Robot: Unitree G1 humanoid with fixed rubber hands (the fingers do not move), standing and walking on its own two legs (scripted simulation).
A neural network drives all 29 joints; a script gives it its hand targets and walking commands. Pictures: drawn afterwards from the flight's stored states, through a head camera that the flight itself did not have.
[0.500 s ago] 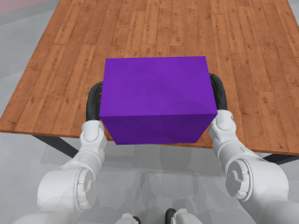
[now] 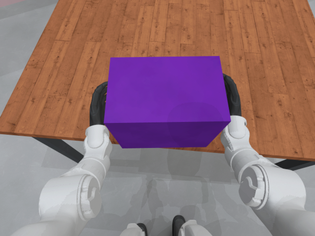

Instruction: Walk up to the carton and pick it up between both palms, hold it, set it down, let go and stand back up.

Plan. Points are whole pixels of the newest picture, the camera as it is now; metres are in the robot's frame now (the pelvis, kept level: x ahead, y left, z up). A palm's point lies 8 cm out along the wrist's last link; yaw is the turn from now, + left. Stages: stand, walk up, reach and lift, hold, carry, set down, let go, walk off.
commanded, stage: reach and lift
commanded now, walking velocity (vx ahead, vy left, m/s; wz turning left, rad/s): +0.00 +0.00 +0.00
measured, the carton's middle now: (164, 108) +0.43 -0.01 -0.01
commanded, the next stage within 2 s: none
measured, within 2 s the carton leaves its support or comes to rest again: leaves its support in 1.18 s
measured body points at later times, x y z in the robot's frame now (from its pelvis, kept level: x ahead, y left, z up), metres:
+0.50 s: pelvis -0.03 +0.00 +0.00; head +0.14 +0.02 +0.42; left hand +0.42 +0.16 +0.00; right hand +0.42 -0.18 +0.02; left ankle -0.01 +0.11 -0.70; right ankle +0.02 -0.09 -0.70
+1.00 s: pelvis -0.01 +0.00 +0.01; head +0.13 +0.01 +0.44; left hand +0.41 +0.16 -0.01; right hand +0.41 -0.19 +0.01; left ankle -0.01 +0.11 -0.70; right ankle +0.02 -0.09 -0.70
